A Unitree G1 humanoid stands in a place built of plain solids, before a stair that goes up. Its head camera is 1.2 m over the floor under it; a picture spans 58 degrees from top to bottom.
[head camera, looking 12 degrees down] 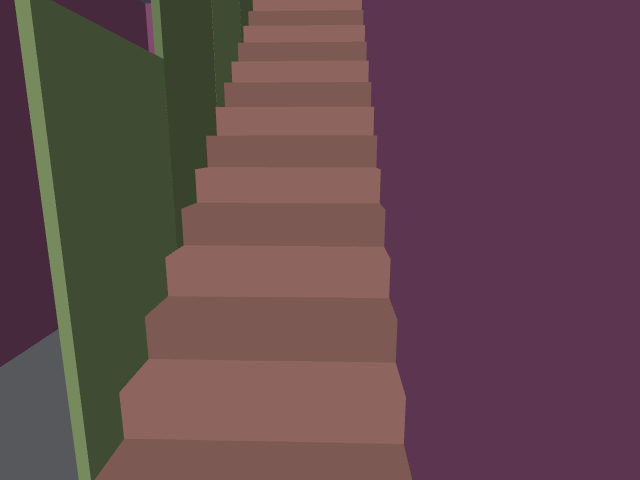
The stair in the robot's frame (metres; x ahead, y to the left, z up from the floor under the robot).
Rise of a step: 0.18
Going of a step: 0.25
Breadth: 1.00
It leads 2 degrees to the right of straight ahead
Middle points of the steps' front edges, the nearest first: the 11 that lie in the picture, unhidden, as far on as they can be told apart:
1.36 0.20 0.36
1.60 0.20 0.55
1.85 0.19 0.73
2.09 0.18 0.91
2.34 0.17 1.09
2.59 0.17 1.27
2.83 0.16 1.45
3.08 0.15 1.63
3.33 0.15 1.82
3.57 0.14 2.00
3.82 0.13 2.18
